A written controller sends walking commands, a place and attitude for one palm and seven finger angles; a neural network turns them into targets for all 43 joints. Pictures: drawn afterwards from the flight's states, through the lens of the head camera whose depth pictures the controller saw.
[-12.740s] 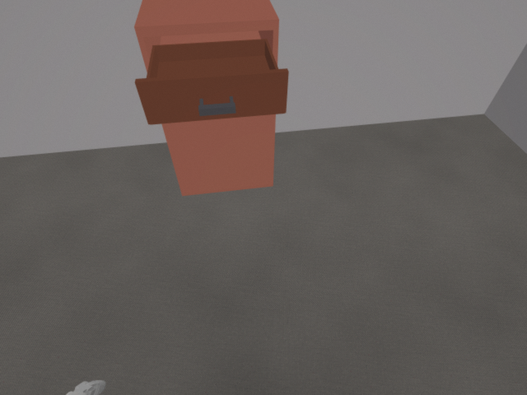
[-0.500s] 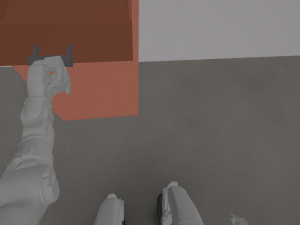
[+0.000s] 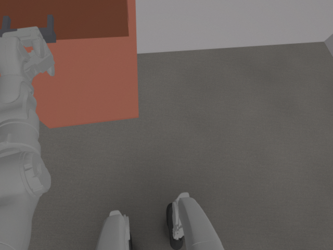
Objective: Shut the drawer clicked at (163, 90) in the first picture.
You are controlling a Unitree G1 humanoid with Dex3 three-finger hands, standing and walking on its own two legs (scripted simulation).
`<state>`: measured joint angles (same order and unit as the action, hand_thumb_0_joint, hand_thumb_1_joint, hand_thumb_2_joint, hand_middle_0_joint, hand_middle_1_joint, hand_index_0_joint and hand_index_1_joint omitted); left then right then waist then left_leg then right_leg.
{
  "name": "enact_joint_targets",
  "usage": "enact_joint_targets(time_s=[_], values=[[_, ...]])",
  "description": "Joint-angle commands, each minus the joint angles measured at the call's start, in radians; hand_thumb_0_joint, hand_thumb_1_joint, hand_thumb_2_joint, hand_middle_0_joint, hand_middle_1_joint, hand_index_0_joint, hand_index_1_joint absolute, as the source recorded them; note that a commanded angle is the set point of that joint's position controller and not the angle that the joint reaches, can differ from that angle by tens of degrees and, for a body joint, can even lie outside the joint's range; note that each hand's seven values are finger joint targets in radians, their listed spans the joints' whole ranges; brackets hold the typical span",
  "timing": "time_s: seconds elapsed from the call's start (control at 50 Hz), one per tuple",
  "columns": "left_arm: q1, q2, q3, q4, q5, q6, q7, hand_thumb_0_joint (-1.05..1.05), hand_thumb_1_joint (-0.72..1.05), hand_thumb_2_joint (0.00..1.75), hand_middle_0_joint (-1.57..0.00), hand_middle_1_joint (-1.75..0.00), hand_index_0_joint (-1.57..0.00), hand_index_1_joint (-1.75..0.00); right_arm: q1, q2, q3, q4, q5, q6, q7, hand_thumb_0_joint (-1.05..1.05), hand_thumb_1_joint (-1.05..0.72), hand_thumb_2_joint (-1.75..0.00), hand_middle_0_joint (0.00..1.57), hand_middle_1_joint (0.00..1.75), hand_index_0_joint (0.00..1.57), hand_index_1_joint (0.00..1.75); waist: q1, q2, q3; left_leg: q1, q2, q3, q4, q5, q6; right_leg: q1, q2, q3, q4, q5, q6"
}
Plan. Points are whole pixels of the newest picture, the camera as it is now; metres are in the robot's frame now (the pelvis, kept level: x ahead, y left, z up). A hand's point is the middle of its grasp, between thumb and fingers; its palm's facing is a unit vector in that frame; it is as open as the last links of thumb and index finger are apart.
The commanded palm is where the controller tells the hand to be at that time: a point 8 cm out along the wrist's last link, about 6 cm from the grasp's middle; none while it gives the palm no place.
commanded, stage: push the drawer shut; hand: left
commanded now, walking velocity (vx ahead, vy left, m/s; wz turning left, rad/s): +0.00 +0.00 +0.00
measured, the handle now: (28, 28) +0.61 +0.24 +0.06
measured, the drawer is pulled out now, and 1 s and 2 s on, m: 0.04 0.00 0.00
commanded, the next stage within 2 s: pull the fist back off the drawer in 0.80 s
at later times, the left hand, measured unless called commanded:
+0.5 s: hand (45, 41) +0.58 +0.20 +0.06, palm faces +0.05 -1.00 -0.03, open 3.1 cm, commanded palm +0.59 +0.23 +0.06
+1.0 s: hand (43, 38) +0.58 +0.21 +0.06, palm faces +0.06 -1.00 -0.05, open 3.4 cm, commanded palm +0.62 +0.22 +0.06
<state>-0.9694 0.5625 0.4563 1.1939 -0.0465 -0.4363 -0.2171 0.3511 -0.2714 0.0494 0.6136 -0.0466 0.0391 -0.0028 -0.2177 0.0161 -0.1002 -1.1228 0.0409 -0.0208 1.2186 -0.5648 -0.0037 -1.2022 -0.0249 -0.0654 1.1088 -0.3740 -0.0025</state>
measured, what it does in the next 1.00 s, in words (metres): stands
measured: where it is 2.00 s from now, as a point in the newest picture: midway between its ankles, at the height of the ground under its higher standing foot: (151, 247)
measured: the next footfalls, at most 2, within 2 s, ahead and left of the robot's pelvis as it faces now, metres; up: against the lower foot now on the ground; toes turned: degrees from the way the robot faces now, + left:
none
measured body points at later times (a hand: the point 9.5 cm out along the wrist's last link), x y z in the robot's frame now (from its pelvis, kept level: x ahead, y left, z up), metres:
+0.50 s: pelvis +0.00 +0.01 -0.01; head +0.20 +0.03 +0.40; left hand +0.57 +0.26 +0.06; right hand -0.03 -0.25 -0.10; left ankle +0.00 +0.12 -0.63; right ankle +0.07 -0.13 -0.63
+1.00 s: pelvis -0.03 +0.00 -0.02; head +0.18 +0.04 +0.37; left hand +0.57 +0.26 +0.07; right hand -0.07 -0.25 -0.11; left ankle +0.00 +0.12 -0.63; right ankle +0.07 -0.13 -0.63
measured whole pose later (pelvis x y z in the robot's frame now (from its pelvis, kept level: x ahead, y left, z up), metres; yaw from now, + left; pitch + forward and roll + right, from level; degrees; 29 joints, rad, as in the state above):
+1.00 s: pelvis -0.03 +0.00 -0.02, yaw +0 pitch +32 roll -5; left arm -1.33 0.80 0.37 1.39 0.04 -0.30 -0.19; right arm 0.39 -0.27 0.12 0.64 -0.07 -0.01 -0.01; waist -0.33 0.03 -0.09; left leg -1.34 0.04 -0.08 1.30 -0.53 -0.01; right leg -1.36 -0.02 -0.12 1.13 -0.32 -0.01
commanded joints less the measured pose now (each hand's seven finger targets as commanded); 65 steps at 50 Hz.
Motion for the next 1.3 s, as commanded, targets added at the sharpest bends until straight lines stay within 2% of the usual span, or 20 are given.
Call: enact_joint_targets(time_s=[0.0,0.04,0.16,0.18,0.22,0.28,0.34,0.4,0.42,0.48,0.52,0.56,0.62,0.64,0.84,0.9,0.96,1.08,1.24,1.28], values=[[-0.493,0.328,0.062,-0.212,-0.012,-0.062,0.015,0.00,0.90,0.90,-1.40,-1.60,-1.40,-1.60,0.202,-0.191,-0.058,-0.044,0.000,-0.003,-0.006,0.00,-0.90,-0.90,0.20,0.30,0.20,0.30,-0.008,0.158,-0.583,0.209,-0.028,-0.021,-0.143,0.373,0.031,0.453,0.042,0.052,-0.097,0.227,-0.013],[-0.494,0.323,0.055,-0.214,-0.006,-0.061,0.014,0.00,0.90,0.90,-1.40,-1.60,-1.40,-1.60,0.210,-0.190,-0.058,-0.049,-0.003,0.003,-0.003,0.00,-0.90,-0.90,0.20,0.30,0.20,0.30,-0.008,0.195,-0.587,0.237,-0.027,-0.025,-0.144,0.398,0.028,0.435,0.046,0.046,-0.091,0.240,-0.017],[-0.553,0.335,0.047,-0.202,0.011,-0.047,0.021,0.00,0.90,0.90,-1.40,-1.60,-1.40,-1.60,0.229,-0.196,-0.057,-0.040,-0.007,0.018,0.002,0.00,-0.90,-0.90,0.20,0.30,0.20,0.30,-0.035,0.218,-0.592,0.286,-0.016,-0.042,-0.137,0.444,0.022,0.373,0.049,0.032,-0.088,0.239,-0.015],[-0.592,0.322,0.031,-0.212,0.009,-0.045,0.023,0.00,0.90,0.90,-1.40,-1.60,-1.40,-1.60,0.233,-0.195,-0.054,-0.037,-0.009,0.018,0.004,0.00,-0.90,-0.90,0.20,0.30,0.20,0.30,-0.048,0.226,-0.589,0.282,-0.015,-0.042,-0.134,0.435,0.023,0.368,0.048,0.034,-0.092,0.234,-0.013],[-0.587,0.350,0.049,-0.169,0.018,-0.034,0.026,0.00,0.90,0.90,-1.40,-1.60,-1.40,-1.60,0.241,-0.198,-0.051,-0.035,-0.010,0.023,0.003,0.00,-0.90,-0.90,0.20,0.30,0.20,0.30,-0.053,0.196,-0.560,0.248,-0.015,-0.040,-0.134,0.409,0.027,0.371,0.050,0.033,-0.099,0.216,-0.012],[-0.620,0.382,0.063,-0.192,0.030,-0.038,0.027,0.00,0.90,0.90,-1.40,-1.60,-1.40,-1.60,0.253,-0.200,-0.050,-0.035,-0.015,0.027,0.005,0.00,-0.90,-0.90,0.20,0.30,0.20,0.30,-0.048,0.240,-0.612,0.281,-0.014,-0.048,-0.128,0.460,0.021,0.375,0.051,0.030,-0.086,0.251,-0.017],[-0.649,0.371,0.047,-0.158,0.037,-0.031,0.030,0.00,0.90,0.90,-1.40,-1.60,-1.40,-1.60,0.263,-0.200,-0.046,-0.030,-0.018,0.031,0.007,0.00,-0.90,-0.90,0.20,0.30,0.20,0.30,-0.070,0.237,-0.580,0.280,-0.011,-0.057,-0.121,0.463,0.022,0.338,0.055,0.022,-0.085,0.240,-0.019],[-0.722,0.386,0.033,-0.138,0.052,-0.017,0.034,0.00,0.90,0.90,-1.40,-1.60,-1.40,-1.60,0.271,-0.204,-0.042,-0.022,-0.018,0.035,0.006,0.00,-0.90,-0.90,0.20,0.30,0.20,0.30,-0.094,0.238,-0.554,0.248,-0.009,-0.060,-0.113,0.419,0.026,0.302,0.054,0.023,-0.090,0.195,-0.014],[-0.759,0.358,0.003,-0.138,0.055,-0.013,0.037,0.00,0.90,0.90,-1.40,-1.60,-1.40,-1.60,0.271,-0.201,-0.040,-0.019,-0.019,0.033,0.006,0.00,-0.90,-0.90,0.20,0.30,0.20,0.30,-0.111,0.251,-0.547,0.242,-0.011,-0.062,-0.111,0.402,0.027,0.284,0.053,0.022,-0.090,0.181,-0.013],[-0.829,0.368,-0.002,-0.155,0.061,-0.015,0.046,0.00,0.90,0.90,-1.40,-1.60,-1.40,-1.60,0.286,-0.206,-0.040,-0.004,-0.025,0.028,0.004,0.00,-0.90,-0.90,0.20,0.30,0.20,0.30,-0.127,0.286,-0.594,0.290,-0.009,-0.078,-0.102,0.429,0.021,0.250,0.054,0.015,-0.085,0.180,-0.016],[-0.843,0.367,-0.012,-0.115,0.063,-0.002,0.048,0.00,0.90,0.90,-1.40,-1.60,-1.40,-1.60,0.284,-0.207,-0.034,0.003,-0.024,0.024,0.005,0.00,-0.90,-0.90,0.20,0.30,0.20,0.30,-0.140,0.295,-0.556,0.257,-0.012,-0.075,-0.100,0.381,0.023,0.230,0.055,0.015,-0.093,0.146,-0.015],[-0.899,0.365,-0.032,-0.140,0.063,-0.003,0.046,0.00,0.90,0.90,-1.40,-1.60,-1.40,-1.60,0.285,-0.209,-0.032,0.005,-0.025,0.018,0.002,0.00,-0.90,-0.90,0.20,0.30,0.20,0.30,-0.157,0.310,-0.576,0.258,-0.012,-0.077,-0.095,0.369,0.028,0.223,0.056,0.018,-0.093,0.141,-0.015],[-0.927,0.395,-0.033,-0.122,0.072,0.007,0.047,0.00,0.90,0.90,-1.40,-1.60,-1.40,-1.60,0.289,-0.212,-0.023,0.008,-0.026,0.011,-0.001,0.00,-0.90,-0.90,0.20,0.30,0.20,0.30,-0.160,0.332,-0.579,0.243,-0.014,-0.081,-0.095,0.341,0.027,0.216,0.056,0.016,-0.092,0.118,-0.018],[-0.942,0.370,-0.054,-0.127,0.070,0.007,0.046,0.00,0.90,0.90,-1.40,-1.60,-1.40,-1.60,0.290,-0.209,-0.023,0.007,-0.027,0.006,-0.001,0.00,-0.90,-0.90,0.20,0.30,0.20,0.30,-0.170,0.354,-0.587,0.264,-0.013,-0.085,-0.096,0.344,0.027,0.198,0.058,0.012,-0.090,0.118,-0.020],[-1.005,0.362,-0.099,-0.116,0.076,0.040,0.059,0.00,0.90,0.90,-1.40,-1.60,-1.40,-1.60,0.284,-0.219,-0.006,0.028,-0.024,-0.040,-0.015,0.00,-0.90,-0.90,0.20,0.30,0.20,0.30,-0.201,0.397,-0.569,0.236,-0.005,-0.088,-0.111,0.225,0.035,0.142,0.057,0.012,-0.103,0.043,-0.015],[-0.981,0.382,-0.095,-0.071,0.080,0.058,0.059,0.00,0.90,0.90,-1.40,-1.60,-1.40,-1.60,0.278,-0.222,0.003,0.027,-0.019,-0.053,-0.018,0.00,-0.90,-0.90,0.20,0.30,0.20,0.30,-0.197,0.354,-0.526,0.157,-0.008,-0.078,-0.115,0.149,0.041,0.163,0.056,0.019,-0.110,-0.002,-0.011],[-0.993,0.401,-0.082,-0.094,0.080,0.059,0.057,0.00,0.90,0.90,-1.40,-1.60,-1.40,-1.60,0.286,-0.222,0.004,0.020,-0.020,-0.061,-0.017,0.00,-0.90,-0.90,0.20,0.30,0.20,0.30,-0.192,0.354,-0.562,0.146,-0.011,-0.073,-0.109,0.152,0.044,0.190,0.056,0.023,-0.107,0.004,-0.013],[-0.978,0.444,-0.052,-0.072,0.088,0.068,0.049,0.00,0.90,0.90,-1.40,-1.60,-1.40,-1.60,0.297,-0.223,0.006,0.005,-0.019,-0.060,-0.011,0.00,-0.90,-0.90,0.20,0.30,0.20,0.30,-0.178,0.329,-0.537,0.093,-0.015,-0.069,-0.105,0.126,0.046,0.204,0.056,0.025,-0.101,-0.014,-0.014],[-0.918,0.412,-0.027,-0.104,0.082,0.075,0.046,0.00,0.90,0.90,-1.40,-1.60,-1.40,-1.60,0.312,-0.218,-0.008,-0.005,-0.026,-0.043,0.010,0.00,-0.90,-0.90,0.20,0.30,0.20,0.30,-0.145,0.353,-0.583,0.183,-0.014,-0.084,-0.114,0.206,0.034,0.194,0.058,0.006,-0.087,0.032,-0.021],[-0.879,0.408,-0.012,-0.148,0.074,0.068,0.044,0.00,0.90,0.90,-1.40,-1.60,-1.40,-1.60,0.314,-0.218,-0.015,-0.011,-0.026,-0.036,0.017,0.00,-0.90,-0.90,0.20,0.30,0.20,0.30,-0.121,0.356,-0.621,0.226,-0.012,-0.087,-0.119,0.245,0.029,0.213,0.058,0.003,-0.087,0.053,-0.022]])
